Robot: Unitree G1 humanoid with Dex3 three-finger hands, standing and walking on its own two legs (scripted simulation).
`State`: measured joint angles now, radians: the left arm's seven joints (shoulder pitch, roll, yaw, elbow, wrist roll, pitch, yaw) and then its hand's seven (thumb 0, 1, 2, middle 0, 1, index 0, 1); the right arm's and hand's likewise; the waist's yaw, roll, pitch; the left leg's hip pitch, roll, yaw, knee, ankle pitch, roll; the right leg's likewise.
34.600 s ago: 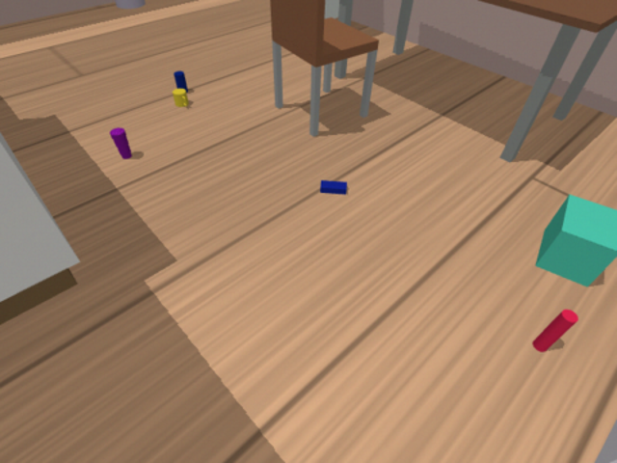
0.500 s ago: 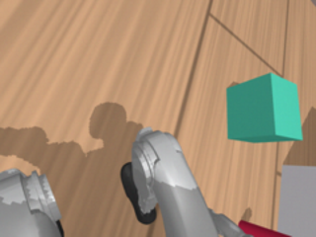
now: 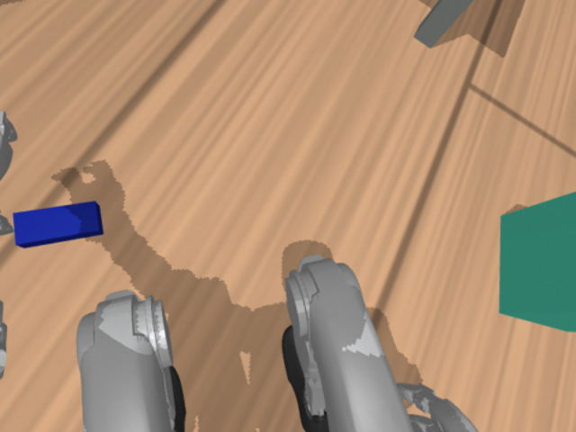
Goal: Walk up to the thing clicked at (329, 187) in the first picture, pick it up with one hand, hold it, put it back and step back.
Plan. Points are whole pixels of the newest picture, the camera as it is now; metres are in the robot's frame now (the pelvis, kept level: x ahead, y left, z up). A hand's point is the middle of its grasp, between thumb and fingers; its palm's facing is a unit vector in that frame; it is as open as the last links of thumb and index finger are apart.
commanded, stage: withdraw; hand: left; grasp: from above
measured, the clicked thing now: (60, 224) +0.47 +0.31 -0.33
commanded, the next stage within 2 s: home in 0.40 s
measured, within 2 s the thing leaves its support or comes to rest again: neither
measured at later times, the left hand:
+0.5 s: hand (27, 198) +0.47 +0.31 -0.19, palm faces -0.42 -0.06 -0.90, open 13.8 cm
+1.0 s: hand out of the picture +0.36 +0.29 -0.01, palm faces -0.32 -0.54 -0.78, open 8.6 cm
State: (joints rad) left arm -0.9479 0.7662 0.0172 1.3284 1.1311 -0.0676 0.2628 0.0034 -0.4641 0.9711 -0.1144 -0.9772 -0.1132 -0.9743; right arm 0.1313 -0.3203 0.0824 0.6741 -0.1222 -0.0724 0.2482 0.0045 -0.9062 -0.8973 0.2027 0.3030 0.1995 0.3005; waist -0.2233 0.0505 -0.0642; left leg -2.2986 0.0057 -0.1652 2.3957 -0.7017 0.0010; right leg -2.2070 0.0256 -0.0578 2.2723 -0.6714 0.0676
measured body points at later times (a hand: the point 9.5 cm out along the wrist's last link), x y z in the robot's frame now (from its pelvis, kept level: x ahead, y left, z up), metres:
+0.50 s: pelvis -0.01 +0.00 -0.02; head +0.24 +0.09 +0.34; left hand +0.49 +0.31 -0.14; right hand +0.03 -0.28 -0.10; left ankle +0.07 +0.12 -0.31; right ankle +0.11 -0.14 -0.31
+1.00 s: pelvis +0.00 +0.00 +0.10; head +0.19 +0.05 +0.51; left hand +0.37 +0.31 +0.03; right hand +0.16 -0.26 -0.02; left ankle +0.07 +0.12 -0.31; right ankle +0.11 -0.14 -0.31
